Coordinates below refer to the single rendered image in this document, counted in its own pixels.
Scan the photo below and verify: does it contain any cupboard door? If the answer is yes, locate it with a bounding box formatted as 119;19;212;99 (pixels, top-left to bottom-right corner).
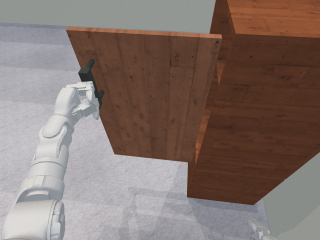
66;26;222;163

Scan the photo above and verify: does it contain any robot right hand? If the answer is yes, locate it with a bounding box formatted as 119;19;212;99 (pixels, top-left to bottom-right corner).
248;218;276;240

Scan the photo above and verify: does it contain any robot left hand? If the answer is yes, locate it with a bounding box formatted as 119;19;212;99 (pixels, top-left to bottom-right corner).
53;81;100;126

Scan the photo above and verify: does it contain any robot left upper arm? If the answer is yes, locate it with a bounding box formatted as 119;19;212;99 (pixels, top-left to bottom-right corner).
3;199;66;240

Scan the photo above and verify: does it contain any robot left forearm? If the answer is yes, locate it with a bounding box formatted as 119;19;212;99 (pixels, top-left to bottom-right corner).
1;115;75;240

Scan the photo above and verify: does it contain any handle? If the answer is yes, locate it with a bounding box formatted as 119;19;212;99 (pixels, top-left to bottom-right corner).
78;59;105;109

